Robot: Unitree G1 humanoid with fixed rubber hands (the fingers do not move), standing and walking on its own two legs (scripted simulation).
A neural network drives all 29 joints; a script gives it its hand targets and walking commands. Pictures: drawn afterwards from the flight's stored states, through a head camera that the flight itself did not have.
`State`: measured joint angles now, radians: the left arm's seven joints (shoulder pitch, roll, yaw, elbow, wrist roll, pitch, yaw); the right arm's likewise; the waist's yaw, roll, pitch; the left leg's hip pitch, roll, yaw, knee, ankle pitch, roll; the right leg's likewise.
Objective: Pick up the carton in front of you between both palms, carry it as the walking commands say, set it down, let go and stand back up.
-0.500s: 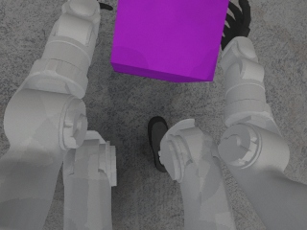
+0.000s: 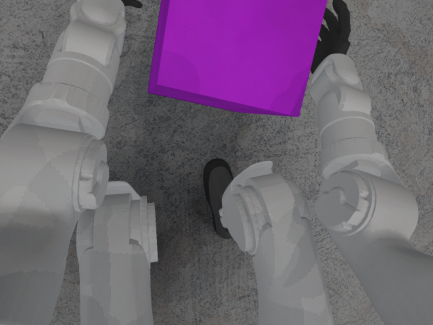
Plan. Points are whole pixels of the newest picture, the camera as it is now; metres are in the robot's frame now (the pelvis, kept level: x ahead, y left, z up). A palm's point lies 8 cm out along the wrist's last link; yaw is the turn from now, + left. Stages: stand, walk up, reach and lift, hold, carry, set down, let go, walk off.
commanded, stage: set down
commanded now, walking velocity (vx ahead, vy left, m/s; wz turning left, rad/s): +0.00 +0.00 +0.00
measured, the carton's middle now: (220, 45) +0.51 -0.09 -0.25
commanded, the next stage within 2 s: let go in 1.24 s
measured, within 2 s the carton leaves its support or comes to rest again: neither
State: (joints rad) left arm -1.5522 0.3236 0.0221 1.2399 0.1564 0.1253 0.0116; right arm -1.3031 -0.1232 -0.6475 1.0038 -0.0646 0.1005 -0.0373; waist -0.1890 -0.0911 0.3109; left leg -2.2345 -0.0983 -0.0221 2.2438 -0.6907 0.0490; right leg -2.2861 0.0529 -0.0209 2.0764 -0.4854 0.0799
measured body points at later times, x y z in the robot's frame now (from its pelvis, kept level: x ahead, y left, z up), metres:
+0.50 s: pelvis -0.01 -0.01 +0.03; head +0.35 -0.01 +0.29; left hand +0.61 +0.09 -0.10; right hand +0.48 -0.25 -0.12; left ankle +0.07 +0.09 -0.34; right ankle +0.14 -0.12 -0.34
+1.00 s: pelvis +0.01 +0.00 +0.16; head +0.33 +0.01 +0.47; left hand +0.60 +0.12 +0.05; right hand +0.46 -0.26 +0.05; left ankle +0.07 +0.09 -0.34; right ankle +0.14 -0.12 -0.34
